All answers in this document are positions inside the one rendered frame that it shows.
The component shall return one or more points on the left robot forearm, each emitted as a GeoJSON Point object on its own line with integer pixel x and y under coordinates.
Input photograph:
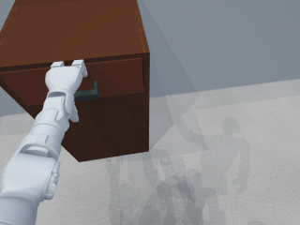
{"type": "Point", "coordinates": [48, 131]}

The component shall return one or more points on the drawer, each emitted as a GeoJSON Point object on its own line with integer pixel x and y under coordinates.
{"type": "Point", "coordinates": [113, 78]}

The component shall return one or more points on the cabinet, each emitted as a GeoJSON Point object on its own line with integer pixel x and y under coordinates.
{"type": "Point", "coordinates": [37, 33]}

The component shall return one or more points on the handle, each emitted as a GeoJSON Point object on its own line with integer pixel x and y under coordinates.
{"type": "Point", "coordinates": [87, 94]}

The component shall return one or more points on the robot left upper arm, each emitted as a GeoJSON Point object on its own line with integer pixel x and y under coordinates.
{"type": "Point", "coordinates": [30, 179]}

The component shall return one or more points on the left robot hand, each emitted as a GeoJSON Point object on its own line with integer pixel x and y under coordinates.
{"type": "Point", "coordinates": [67, 78]}

